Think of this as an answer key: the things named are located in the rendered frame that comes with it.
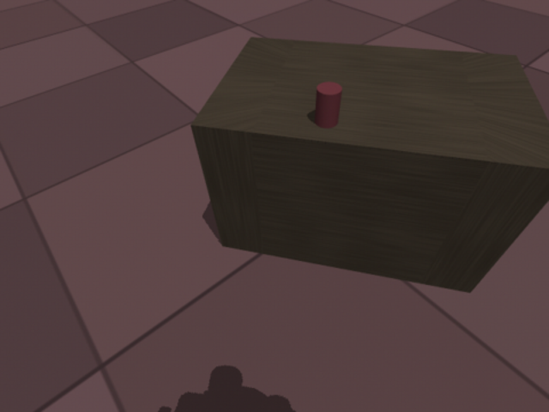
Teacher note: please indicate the can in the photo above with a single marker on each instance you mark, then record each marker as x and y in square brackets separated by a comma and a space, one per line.
[328, 103]

